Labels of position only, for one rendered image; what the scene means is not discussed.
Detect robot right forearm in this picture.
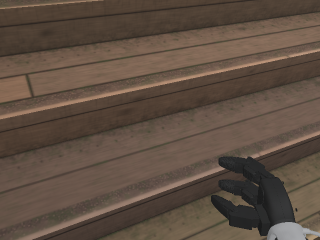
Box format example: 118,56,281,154
267,222,308,240

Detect robot right hand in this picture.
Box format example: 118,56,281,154
211,156,298,236

